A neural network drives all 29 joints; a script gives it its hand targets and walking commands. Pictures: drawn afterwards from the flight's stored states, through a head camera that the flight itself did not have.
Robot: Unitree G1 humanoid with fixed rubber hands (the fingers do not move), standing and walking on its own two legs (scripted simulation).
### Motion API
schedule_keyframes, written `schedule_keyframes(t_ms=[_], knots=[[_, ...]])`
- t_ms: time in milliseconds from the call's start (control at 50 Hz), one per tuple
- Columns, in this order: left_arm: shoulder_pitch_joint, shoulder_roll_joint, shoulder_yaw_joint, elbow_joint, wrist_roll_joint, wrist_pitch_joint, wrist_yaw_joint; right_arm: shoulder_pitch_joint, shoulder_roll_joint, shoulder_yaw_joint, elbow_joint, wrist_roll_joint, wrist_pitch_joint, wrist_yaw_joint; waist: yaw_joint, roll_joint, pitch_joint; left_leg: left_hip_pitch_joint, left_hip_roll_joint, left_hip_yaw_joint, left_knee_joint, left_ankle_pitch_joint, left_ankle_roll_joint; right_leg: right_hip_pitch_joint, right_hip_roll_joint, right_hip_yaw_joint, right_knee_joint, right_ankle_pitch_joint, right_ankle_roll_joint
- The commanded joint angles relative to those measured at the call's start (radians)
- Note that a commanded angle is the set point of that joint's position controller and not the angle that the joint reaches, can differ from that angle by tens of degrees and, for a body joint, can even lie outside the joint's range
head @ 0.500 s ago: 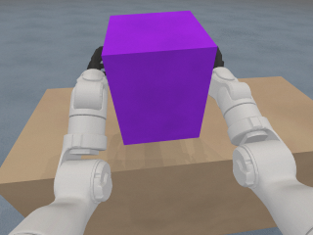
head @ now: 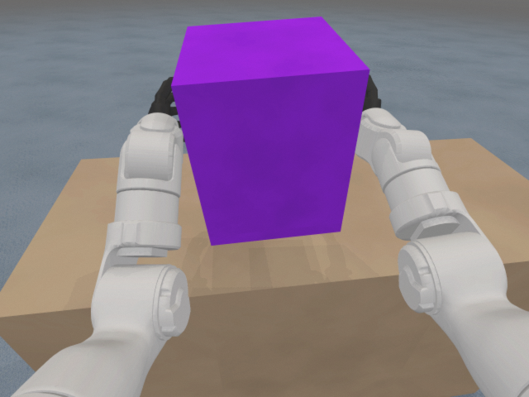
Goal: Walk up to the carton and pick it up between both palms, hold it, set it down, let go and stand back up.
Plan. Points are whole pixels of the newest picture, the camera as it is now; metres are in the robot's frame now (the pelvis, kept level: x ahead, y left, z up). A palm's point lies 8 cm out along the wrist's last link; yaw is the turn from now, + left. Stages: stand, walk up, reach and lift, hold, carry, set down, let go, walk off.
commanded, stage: hold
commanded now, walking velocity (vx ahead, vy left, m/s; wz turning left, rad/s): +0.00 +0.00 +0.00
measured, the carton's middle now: (266, 131) +0.40 -0.01 +0.26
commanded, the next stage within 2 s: none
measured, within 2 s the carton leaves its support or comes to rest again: neither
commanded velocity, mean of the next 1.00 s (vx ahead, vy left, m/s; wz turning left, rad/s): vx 0.00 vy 0.00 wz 0.00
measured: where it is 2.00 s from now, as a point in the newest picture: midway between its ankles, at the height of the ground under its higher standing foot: outside the picture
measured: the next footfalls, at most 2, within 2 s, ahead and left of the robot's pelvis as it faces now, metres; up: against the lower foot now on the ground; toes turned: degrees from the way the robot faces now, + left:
none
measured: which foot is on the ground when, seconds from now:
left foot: down 0.00-1.00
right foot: down 0.00-1.00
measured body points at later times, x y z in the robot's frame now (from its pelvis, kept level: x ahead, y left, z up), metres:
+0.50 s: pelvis +0.00 +0.00 +0.00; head -0.09 +0.02 +0.44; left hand +0.39 +0.14 +0.29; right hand +0.39 -0.16 +0.30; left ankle +0.02 +0.12 -0.75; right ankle +0.03 -0.14 -0.75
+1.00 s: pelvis +0.00 +0.00 +0.00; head -0.08 +0.02 +0.44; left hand +0.39 +0.14 +0.29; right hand +0.39 -0.16 +0.30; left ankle +0.02 +0.12 -0.75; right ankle +0.03 -0.14 -0.75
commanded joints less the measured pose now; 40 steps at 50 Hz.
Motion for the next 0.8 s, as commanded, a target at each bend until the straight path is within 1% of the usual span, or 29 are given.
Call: schedule_keyframes(t_ms=[0,20,40,100,120,140,160,200,240,280,300,340,380,420,480,500,520,540,560,580,600,620,640,680,700,720,740,760,780], knots=[[-0.855,-0.696,-0.280,-0.201,-0.199,-0.120,-0.113,-0.945,0.636,0.325,-0.371,0.185,0.038,0.122,-0.008,0.127,-0.433,0.000,-0.059,-0.001,-0.035,0.231,-0.046,0.148,0.129,-0.006,0.010,0.118,-0.020],[-0.868,-0.692,-0.284,-0.210,-0.206,-0.118,-0.113,-0.965,0.646,0.333,-0.385,0.191,0.040,0.120,-0.006,0.123,-0.445,-0.002,-0.063,0.000,-0.033,0.228,-0.041,0.149,0.130,-0.007,0.009,0.119,-0.018],[-0.850,-0.694,-0.274,-0.186,-0.196,-0.112,-0.116,-0.949,0.633,0.319,-0.363,0.183,0.047,0.120,-0.012,0.129,-0.412,-0.009,-0.061,0.000,-0.043,0.204,-0.043,0.144,0.128,-0.007,0.007,0.103,-0.018],[-0.848,-0.686,-0.254,-0.171,-0.184,-0.104,-0.124,-0.959,0.638,0.314,-0.356,0.188,0.057,0.119,0.000,0.126,-0.385,-0.035,-0.061,0.002,-0.058,0.168,-0.038,0.153,0.127,-0.006,0.008,0.086,-0.018],[-0.866,-0.683,-0.255,-0.191,-0.183,-0.105,-0.125,-0.969,0.649,0.322,-0.370,0.193,0.056,0.119,0.007,0.128,-0.413,-0.034,-0.061,0.005,-0.055,0.186,-0.036,0.168,0.128,-0.007,0.017,0.101,-0.016],[-0.877,-0.682,-0.258,-0.192,-0.187,-0.105,-0.124,-0.965,0.644,0.318,-0.357,0.195,0.060,0.120,0.001,0.136,-0.416,-0.033,-0.061,0.003,-0.055,0.188,-0.040,0.163,0.130,-0.007,0.017,0.097,-0.018],[-0.887,-0.678,-0.259,-0.204,-0.189,-0.104,-0.125,-0.961,0.649,0.320,-0.356,0.196,0.063,0.120,0.004,0.141,-0.424,-0.036,-0.064,0.004,-0.055,0.185,-0.039,0.169,0.128,-0.006,0.019,0.100,-0.017],[-0.878,-0.680,-0.257,-0.182,-0.190,-0.101,-0.128,-0.987,0.647,0.321,-0.384,0.196,0.063,0.117,0.005,0.128,-0.428,-0.038,-0.064,0.002,-0.052,0.188,-0.038,0.168,0.130,-0.007,0.017,0.097,-0.017],[-0.899,-0.671,-0.256,-0.179,-0.192,-0.101,-0.129,-0.999,0.653,0.318,-0.370,0.199,0.069,0.116,0.004,0.131,-0.418,-0.049,-0.067,0.004,-0.058,0.168,-0.036,0.164,0.130,-0.008,0.015,0.085,-0.017],[-0.887,-0.677,-0.256,-0.179,-0.194,-0.099,-0.132,-0.996,0.656,0.323,-0.385,0.200,0.072,0.114,0.005,0.127,-0.428,-0.053,-0.066,0.003,-0.056,0.169,-0.035,0.174,0.130,-0.006,0.020,0.094,-0.017],[-0.887,-0.666,-0.237,-0.160,-0.181,-0.098,-0.135,-0.992,0.656,0.315,-0.366,0.198,0.075,0.114,0.015,0.130,-0.409,-0.057,-0.070,0.007,-0.062,0.155,-0.032,0.168,0.128,-0.006,0.016,0.077,-0.017],[-0.872,-0.655,-0.225,-0.140,-0.170,-0.093,-0.139,-0.974,0.649,0.306,-0.336,0.193,0.083,0.115,0.010,0.128,-0.385,-0.064,-0.069,0.007,-0.068,0.147,-0.033,0.168,0.129,-0.009,0.016,0.074,-0.016],[-0.880,-0.657,-0.228,-0.126,-0.166,-0.091,-0.143,-0.988,0.641,0.295,-0.333,0.190,0.082,0.116,0.008,0.144,-0.382,-0.080,-0.067,0.005,-0.077,0.118,-0.033,0.165,0.129,-0.008,0.016,0.052,-0.018],[-0.882,-0.655,-0.227,-0.123,-0.169,-0.093,-0.145,-0.990,0.639,0.288,-0.331,0.187,0.083,0.117,0.007,0.136,-0.380,-0.087,-0.063,0.003,-0.079,0.117,-0.036,0.172,0.131,-0.010,0.022,0.055,-0.018],[-0.911,-0.655,-0.237,-0.132,-0.179,-0.098,-0.148,-0.996,0.639,0.282,-0.323,0.187,0.086,0.116,0.001,0.148,-0.400,-0.090,-0.065,0.005,-0.080,0.108,-0.038,0.174,0.132,-0.009,0.023,0.050,-0.019],[-0.893,-0.644,-0.220,-0.119,-0.165,-0.096,-0.147,-0.982,0.642,0.287,-0.311,0.190,0.091,0.117,0.007,0.138,-0.380,-0.095,-0.065,0.001,-0.081,0.120,-0.036,0.173,0.134,-0.010,0.024,0.055,-0.019],[-0.889,-0.640,-0.219,-0.124,-0.168,-0.095,-0.149,-0.967,0.637,0.281,-0.300,0.189,0.093,0.117,0.005,0.146,-0.375,-0.096,-0.065,0.005,-0.083,0.116,-0.038,0.177,0.132,-0.007,0.026,0.056,-0.021],[-0.912,-0.647,-0.231,-0.133,-0.181,-0.097,-0.149,-0.983,0.641,0.281,-0.316,0.188,0.089,0.118,0.003,0.147,-0.405,-0.087,-0.067,0.006,-0.078,0.119,-0.039,0.174,0.132,-0.010,0.026,0.055,-0.019],[-0.893,-0.652,-0.234,-0.126,-0.180,-0.095,-0.148,-0.986,0.638,0.287,-0.328,0.191,0.090,0.116,-0.001,0.144,-0.404,-0.081,-0.067,0.004,-0.075,0.131,-0.039,0.176,0.131,-0.008,0.024,0.066,-0.019],[-0.899,-0.651,-0.238,-0.132,-0.184,-0.096,-0.147,-1.003,0.646,0.292,-0.344,0.199,0.088,0.116,0.007,0.140,-0.428,-0.072,-0.069,0.003,-0.066,0.157,-0.041,0.179,0.134,-0.007,0.023,0.076,-0.020],[-0.907,-0.651,-0.242,-0.132,-0.188,-0.098,-0.148,-1.000,0.645,0.290,-0.342,0.201,0.092,0.113,-0.002,0.149,-0.416,-0.074,-0.068,0.001,-0.063,0.159,-0.044,0.173,0.136,-0.007,0.025,0.079,-0.022],[-0.899,-0.650,-0.239,-0.142,-0.186,-0.097,-0.148,-0.983,0.643,0.290,-0.334,0.203,0.095,0.114,0.001,0.146,-0.428,-0.066,-0.070,0.004,-0.062,0.162,-0.044,0.179,0.135,-0.004,0.023,0.078,-0.021],[-0.929,-0.658,-0.256,-0.159,-0.198,-0.098,-0.146,-1.006,0.650,0.293,-0.347,0.207,0.093,0.115,0.000,0.154,-0.444,-0.060,-0.070,0.002,-0.057,0.173,-0.047,0.175,0.136,-0.007,0.026,0.083,-0.020],[-0.914,-0.662,-0.259,-0.150,-0.201,-0.096,-0.143,-1.004,0.640,0.293,-0.359,0.208,0.093,0.112,-0.006,0.160,-0.447,-0.060,-0.069,0.001,-0.052,0.183,-0.050,0.177,0.136,-0.004,0.025,0.085,-0.022],[-0.918,-0.662,-0.262,-0.167,-0.210,-0.100,-0.142,-1.004,0.648,0.300,-0.369,0.216,0.093,0.111,-0.001,0.155,-0.459,-0.054,-0.069,-0.001,-0.047,0.202,-0.050,0.177,0.138,-0.002,0.025,0.102,-0.022],[-0.905,-0.656,-0.247,-0.142,-0.200,-0.096,-0.142,-0.998,0.646,0.298,-0.354,0.211,0.098,0.110,0.003,0.142,-0.434,-0.062,-0.071,-0.001,-0.051,0.186,-0.046,0.176,0.137,-0.004,0.024,0.087,-0.020],[-0.910,-0.656,-0.249,-0.155,-0.201,-0.096,-0.143,-0.996,0.649,0.299,-0.358,0.216,0.099,0.111,0.008,0.150,-0.440,-0.056,-0.071,0.002,-0.049,0.196,-0.048,0.172,0.137,-0.001,0.022,0.091,-0.022],[-0.920,-0.655,-0.249,-0.158,-0.205,-0.096,-0.141,-1.013,0.655,0.308,-0.369,0.219,0.099,0.111,0.012,0.137,-0.456,-0.049,-0.075,0.003,-0.045,0.193,-0.043,0.170,0.137,-0.003,0.022,0.089,-0.020],[-0.910,-0.660,-0.250,-0.155,-0.201,-0.095,-0.141,-1.005,0.647,0.306,-0.369,0.222,0.101,0.109,0.003,0.144,-0.457,-0.046,-0.074,0.000,-0.043,0.198,-0.047,0.174,0.138,-0.004,0.022,0.094,-0.021]])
